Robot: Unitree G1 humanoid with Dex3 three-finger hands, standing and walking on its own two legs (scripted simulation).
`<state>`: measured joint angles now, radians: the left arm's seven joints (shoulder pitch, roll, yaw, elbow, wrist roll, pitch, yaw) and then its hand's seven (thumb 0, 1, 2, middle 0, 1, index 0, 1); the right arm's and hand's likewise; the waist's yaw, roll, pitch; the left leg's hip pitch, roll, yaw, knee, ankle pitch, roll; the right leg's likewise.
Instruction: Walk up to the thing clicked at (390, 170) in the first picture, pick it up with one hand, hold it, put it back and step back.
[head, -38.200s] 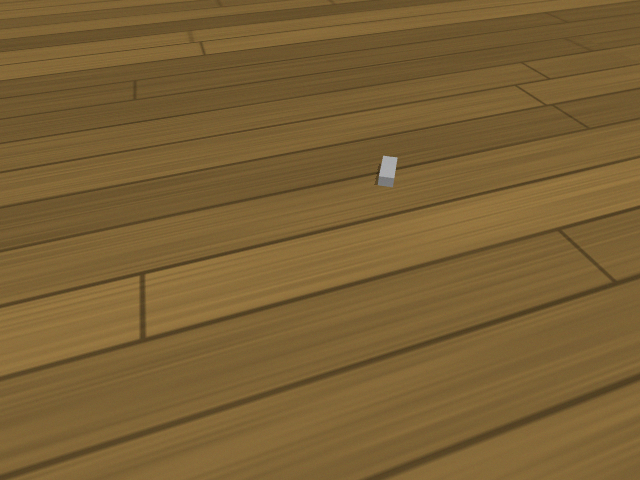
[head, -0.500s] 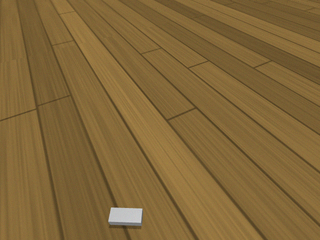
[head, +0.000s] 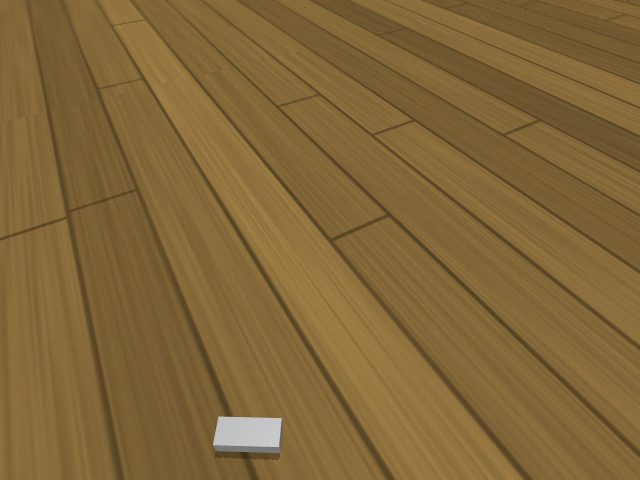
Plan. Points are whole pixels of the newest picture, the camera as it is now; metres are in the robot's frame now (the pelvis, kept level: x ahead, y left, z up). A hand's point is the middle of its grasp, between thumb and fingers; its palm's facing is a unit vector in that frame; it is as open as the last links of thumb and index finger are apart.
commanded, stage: stand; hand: left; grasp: from above
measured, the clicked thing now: (249, 434) +0.42 +0.24 -0.75
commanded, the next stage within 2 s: step back in 0.38 s
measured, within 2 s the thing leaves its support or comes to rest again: neither
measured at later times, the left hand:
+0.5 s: hand out of the picture +0.07 +0.26 -0.16, palm faces +0.03 -0.93 -0.36, open 7.4 cm
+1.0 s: hand out of the picture +0.02 +0.31 -0.18, palm faces -0.10 -0.93 -0.36, open 7.4 cm
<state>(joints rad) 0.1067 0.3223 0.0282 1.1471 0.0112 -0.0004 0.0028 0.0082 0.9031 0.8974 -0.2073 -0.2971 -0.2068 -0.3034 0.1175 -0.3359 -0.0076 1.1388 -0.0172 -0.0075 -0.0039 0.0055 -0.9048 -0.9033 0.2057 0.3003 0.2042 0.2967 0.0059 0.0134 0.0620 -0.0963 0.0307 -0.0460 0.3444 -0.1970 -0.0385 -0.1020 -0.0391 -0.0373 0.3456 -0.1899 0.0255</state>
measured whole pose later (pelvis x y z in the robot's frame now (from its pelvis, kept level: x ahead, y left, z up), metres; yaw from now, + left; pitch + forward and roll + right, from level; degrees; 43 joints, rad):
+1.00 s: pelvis -0.10 +0.06 -0.02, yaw -3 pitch -1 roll +0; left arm 0.10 0.37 0.06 0.90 0.01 0.07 0.02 0.01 0.90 0.90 -0.21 -0.30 -0.21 -0.30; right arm 0.14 -0.34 -0.05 0.89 -0.02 0.02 -0.02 0.01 -0.90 -0.90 0.21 0.30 0.21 0.30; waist -0.02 -0.04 0.21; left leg -0.30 -0.03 0.06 0.60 -0.28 0.07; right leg -0.38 0.08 0.13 0.98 -0.49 0.01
